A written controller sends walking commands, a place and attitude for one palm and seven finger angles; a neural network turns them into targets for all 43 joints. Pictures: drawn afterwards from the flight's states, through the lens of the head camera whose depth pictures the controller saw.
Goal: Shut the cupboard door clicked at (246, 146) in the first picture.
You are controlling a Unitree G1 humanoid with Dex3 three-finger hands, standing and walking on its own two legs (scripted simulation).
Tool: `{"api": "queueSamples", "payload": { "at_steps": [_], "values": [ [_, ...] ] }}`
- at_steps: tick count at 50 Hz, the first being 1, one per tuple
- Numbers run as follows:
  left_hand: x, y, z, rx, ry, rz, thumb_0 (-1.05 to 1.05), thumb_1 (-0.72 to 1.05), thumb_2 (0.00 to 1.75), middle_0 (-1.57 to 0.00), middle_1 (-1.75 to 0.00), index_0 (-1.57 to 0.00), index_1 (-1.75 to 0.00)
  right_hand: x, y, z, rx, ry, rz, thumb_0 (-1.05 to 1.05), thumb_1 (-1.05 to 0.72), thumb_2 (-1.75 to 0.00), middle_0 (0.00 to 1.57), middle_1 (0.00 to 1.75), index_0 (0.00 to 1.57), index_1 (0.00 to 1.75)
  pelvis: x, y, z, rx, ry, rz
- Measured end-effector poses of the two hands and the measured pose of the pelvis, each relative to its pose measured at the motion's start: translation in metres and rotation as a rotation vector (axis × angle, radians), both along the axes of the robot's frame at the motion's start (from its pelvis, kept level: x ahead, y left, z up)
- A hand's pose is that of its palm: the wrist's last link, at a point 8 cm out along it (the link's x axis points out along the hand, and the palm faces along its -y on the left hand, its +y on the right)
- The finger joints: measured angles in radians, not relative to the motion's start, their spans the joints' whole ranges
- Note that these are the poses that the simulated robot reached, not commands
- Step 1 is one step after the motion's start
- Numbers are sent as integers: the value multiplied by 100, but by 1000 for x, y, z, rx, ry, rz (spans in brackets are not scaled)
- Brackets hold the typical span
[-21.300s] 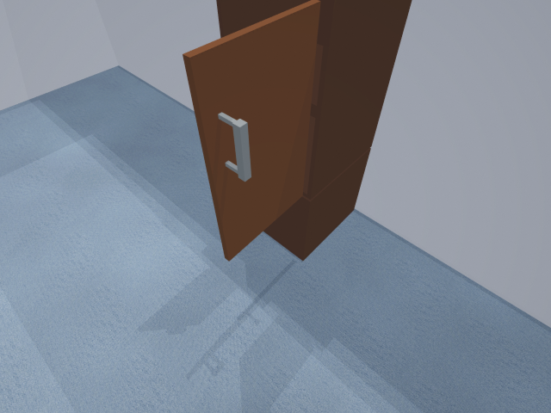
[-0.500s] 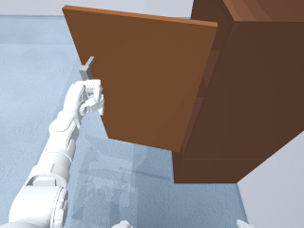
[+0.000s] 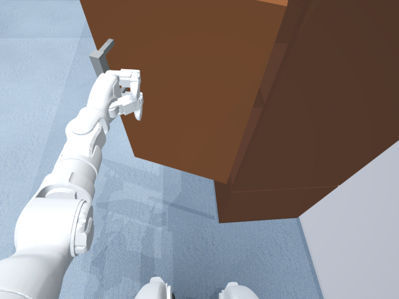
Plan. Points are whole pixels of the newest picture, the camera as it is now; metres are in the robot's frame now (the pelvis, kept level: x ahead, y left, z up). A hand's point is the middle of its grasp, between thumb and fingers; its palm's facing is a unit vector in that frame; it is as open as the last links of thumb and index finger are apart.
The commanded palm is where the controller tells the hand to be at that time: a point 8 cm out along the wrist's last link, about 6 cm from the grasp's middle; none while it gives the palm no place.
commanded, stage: push the door shut along its arc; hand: left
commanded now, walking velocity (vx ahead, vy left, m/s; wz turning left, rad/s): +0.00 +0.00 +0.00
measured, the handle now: (111, 76) +0.55 +0.15 +0.11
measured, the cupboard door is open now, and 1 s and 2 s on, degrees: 68 54 54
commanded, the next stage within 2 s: pull the fist back off the door in 0.64 s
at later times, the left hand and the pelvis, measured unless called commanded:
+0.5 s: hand (153, 85) +0.52 +0.06 +0.11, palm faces -0.40 -0.92 -0.03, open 2.9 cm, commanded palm +0.54 +0.09 +0.11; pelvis +0.00 -0.01 -0.01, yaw -1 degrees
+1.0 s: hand (172, 73) +0.56 +0.03 +0.11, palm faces +0.07 -1.00 -0.03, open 2.9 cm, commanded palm +0.53 +0.07 +0.11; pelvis +0.00 -0.01 -0.03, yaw -1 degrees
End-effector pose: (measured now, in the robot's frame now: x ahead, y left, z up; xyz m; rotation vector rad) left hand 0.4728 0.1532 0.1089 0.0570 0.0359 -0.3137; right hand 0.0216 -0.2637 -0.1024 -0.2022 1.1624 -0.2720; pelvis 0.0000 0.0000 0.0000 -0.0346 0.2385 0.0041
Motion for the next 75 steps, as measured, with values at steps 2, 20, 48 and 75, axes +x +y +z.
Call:
{"api": "queueSamples", "payload": {
  "at_steps": [2,20,48,75],
  "values": [
    [6,-9,1,-11,6,-17,2,90,90,-130,-150,-129,-150,-4,-1,0,-3,6,-10,0,-90,-90,20,30,20,30,0,0,-1,0,7,-4],
    [42,-28,6,-11,20,-76,-2,83,92,-129,-150,-129,-150,-47,-9,-4,2,140,-86,0,-90,-90,20,30,20,30,6,-12,-6,1,58,-23],
    [61,-70,0,-81,-35,376,1,79,93,-129,-150,-129,-150,-52,2,-21,54,137,9,0,-91,-90,20,30,20,30,-5,-14,-27,-15,158,-12],
    [-10,-65,-9,-58,-68,331,2,90,91,-129,-150,-129,-150,16,-26,2,72,31,-30,0,-91,-90,20,30,20,29,29,-26,9,21,1,-40]
  ]
}}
